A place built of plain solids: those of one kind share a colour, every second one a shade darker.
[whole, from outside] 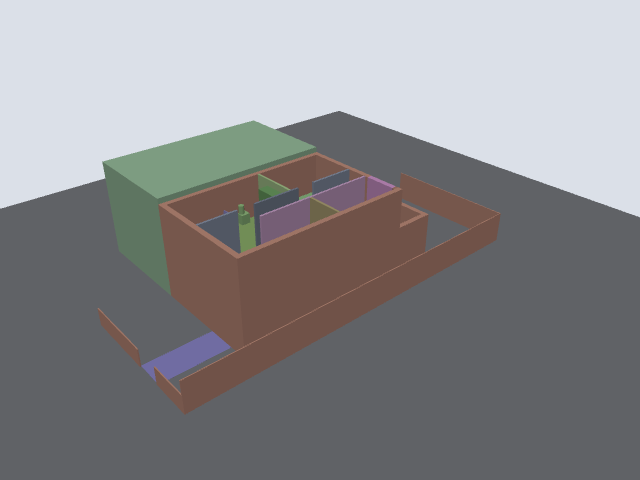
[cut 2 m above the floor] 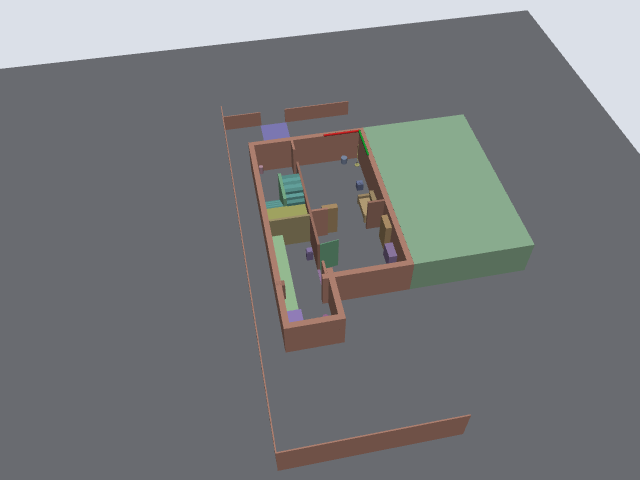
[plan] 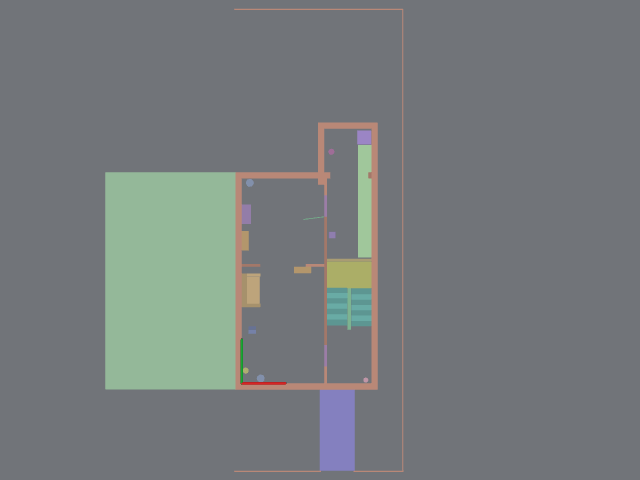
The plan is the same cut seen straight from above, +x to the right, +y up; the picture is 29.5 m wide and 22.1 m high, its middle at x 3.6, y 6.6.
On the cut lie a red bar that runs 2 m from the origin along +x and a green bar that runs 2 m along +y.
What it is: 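A semi-detached two-storey house, 6.0 m wide inside and 9.4 m deep with a one-storey outshot of 2.3 m behind the kitchen; a hall 2.05 m wide with a dog-leg stair of 16 risers of 183 mm on goings of 244 mm; a through lounge; upstairs three bedrooms and a bathroom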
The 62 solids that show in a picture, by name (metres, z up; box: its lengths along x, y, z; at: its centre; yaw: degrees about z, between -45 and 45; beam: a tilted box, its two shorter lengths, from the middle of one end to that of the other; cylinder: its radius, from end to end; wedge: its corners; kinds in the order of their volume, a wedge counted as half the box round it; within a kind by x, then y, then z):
{
 "neighbour_house_1": {"box": [6.0, 10.01, 5.64], "at": [-3.29, 4.72, 2.77]},
 "wall_1": {"box": [0.29, 10.01, 5.34], "at": [-0.15, 4.72, 2.62]},
 "wall_2": {"box": [0.85, 0.13, 2.84], "at": [0.43, 5.43, 1.37]},
 "wall_3": {"box": [4.0, 0.06, 1.05], "at": [1.65, -4.06, 0.47]},
 "wall_4": {"box": [4.36, 0.29, 5.34], "at": [1.89, 9.58, 2.62]},
 "wall_5": {"box": [6.55, 0.29, 5.34], "at": [2.99, -0.15, 2.62]},
 "wall_6": {"box": [0.85, 0.13, 2.84], "at": [3.37, 5.43, 1.37]},
 "wall_7": {"box": [7.79, 0.06, 1.85], "at": [3.54, 17.22, 0.88]},
 "wall_8": {"box": [0.29, 2.87, 3.14], "at": [3.65, 10.57, 1.52]},
 "wall_9": {"box": [0.13, 0.77, 2.84], "at": [3.86, 0.39, 1.37]},
 "wall_10": {"box": [0.13, 5.91, 2.84], "at": [3.86, 4.72, 1.37]},
 "wall_11": {"box": [0.13, 0.77, 2.84], "at": [3.86, 9.04, 1.37]},
 "wall_12": {"box": [2.76, 0.29, 3.14], "at": [4.88, 11.86, 1.52]},
 "wall_13": {"box": [0.44, 0.29, 5.34], "at": [6.04, 9.58, 2.62]},
 "wall_14": {"box": [0.29, 10.01, 5.34], "at": [6.12, 4.72, 2.62]},
 "wall_15": {"box": [0.29, 2.87, 3.14], "at": [6.12, 10.57, 1.52]},
 "wall_16": {"box": [2.3, 0.06, 1.05], "at": [6.29, -4.06, 0.47]},
 "wall_17": {"box": [0.06, 21.34, 1.85], "at": [7.41, 6.58, 0.88]},
 "tread_1": {"box": [0.94, 0.28, 2.77], "at": [4.39, 2.8, 1.36]},
 "tread_2": {"box": [0.94, 0.28, 2.58], "at": [4.39, 3.05, 1.27]},
 "tread_3": {"box": [0.94, 0.28, 2.4], "at": [4.39, 3.29, 1.18]},
 "tread_4": {"box": [0.94, 0.28, 2.22], "at": [4.39, 3.54, 1.09]},
 "tread_5": {"box": [0.94, 0.28, 2.03], "at": [4.39, 3.78, 1.0]},
 "tread_6": {"box": [0.94, 0.28, 1.85], "at": [4.39, 4.03, 0.91]},
 "tread_7": {"box": [0.94, 0.28, 1.67], "at": [4.39, 4.27, 0.81]},
 "tread_8": {"box": [0.94, 0.28, 0.2], "at": [5.5, 2.77, 0.08]},
 "tread_9": {"box": [0.94, 0.28, 0.39], "at": [5.5, 3.01, 0.17]},
 "tread_10": {"box": [0.94, 0.28, 0.57], "at": [5.5, 3.26, 0.26]},
 "tread_11": {"box": [0.94, 0.28, 0.75], "at": [5.5, 3.5, 0.36]},
 "tread_12": {"box": [0.94, 0.28, 0.94], "at": [5.5, 3.75, 0.45]},
 "tread_13": {"box": [0.94, 0.28, 1.12], "at": [5.5, 3.99, 0.54]},
 "tread_14": {"box": [0.94, 0.28, 1.3], "at": [5.5, 4.24, 0.63]},
 "upper_floor_rooms_1": {"box": [3.93, 9.44, 0.14], "at": [1.96, 4.72, 2.86]},
 "half_landing_1": {"box": [2.05, 1.24, 1.49], "at": [4.95, 5.0, 0.72]},
 "ground_1": {"box": [1.61, 3.74, 0.5], "at": [4.39, -2.16, -0.25]},
 "corridor_wall_1": {"box": [0.13, 2.2, 2.5], "at": [2.66, 1.1, 4.04]},
 "corridor_wall_2": {"box": [0.13, 2.71, 2.5], "at": [2.66, 4.55, 4.04]},
 "corridor_wall_3": {"box": [0.13, 2.53, 2.5], "at": [2.66, 8.16, 4.04]},
 "landing_wall_1": {"box": [0.13, 6.77, 2.5], "at": [3.86, 6.05, 4.04]},
 "wardrobe_bed_1": {"box": [1.57, 0.6, 2.05], "at": [1.62, 5.07, 3.91]},
 "landing_end_wall_1": {"box": [2.05, 0.13, 5.34], "at": [4.95, 5.68, 2.62]},
 "stair_spine_1": {"box": [0.17, 1.91, 3.98], "at": [4.95, 3.42, 1.94]},
 "bed_1": {"box": [1.29, 2.0, 0.5], "at": [1.14, 8.43, 3.13]},
 "back_wall_over_outshot_1": {"box": [1.75, 0.29, 2.5], "at": [4.95, 9.58, 4.04]},
 "shelf_1": {"box": [0.32, 0.9, 1.68], "at": [0.16, 6.57, 0.79]},
 "shelf_2": {"box": [0.8, 0.3, 1.92], "at": [2.8, 5.22, 0.91]},
 "bedrooms_wall_1": {"box": [2.6, 0.13, 2.5], "at": [1.3, 5.43, 4.04]},
 "sofa_1": {"box": [0.24, 1.56, 0.83], "at": [0.12, 4.28, 0.36]},
 "sofa_2": {"box": [0.86, 0.16, 0.65], "at": [0.43, 3.58, 0.28]},
 "sofa_3": {"box": [0.86, 0.16, 0.65], "at": [0.43, 4.98, 0.28]},
 "sofa_4": {"box": [0.65, 1.24, 0.37], "at": [0.51, 4.28, 0.24]},
 "fridge_freezer_1": {"box": [0.65, 0.65, 1.85], "at": [5.64, 11.32, 0.88]},
 "dresser_1": {"box": [0.42, 0.9, 0.92], "at": [0.21, 7.79, 0.41]},
 "nightstand_1": {"cylinder": 0.15, "from": [0.15, 4.1, 3.48], "to": [0.15, 4.1, 3.95]},
 "nightstand_2": {"box": [0.43, 0.5, 0.6], "at": [0.21, 4.18, 3.18]},
 "worktop_1": {"box": [0.62, 5.18, 0.04], "at": [5.66, 8.38, 0.88]},
 "door_leaf_kitchen_side_1": {"box": [0.96, 0.04, 2.05], "at": [3.32, 7.61, 0.97], "yaw": 7.3},
 "plant_pot_1": {"cylinder": 0.18, "from": [0.37, 9.23, 0.0], "to": [0.37, 9.23, 0.38]},
 "plant_pot_2": {"cylinder": 0.18, "from": [0.87, 0.23, 0.0], "to": [0.87, 0.23, 0.38]},
 "bin_1": {"box": [0.33, 0.29, 0.62], "at": [4.16, 6.83, 0.26]},
 "threshold_1": {"box": [0.13, 0.99, 0.07], "at": [3.86, 1.27, -0.01]},
 "threshold_2": {"box": [0.13, 0.99, 0.07], "at": [3.86, 8.16, -0.01]}
}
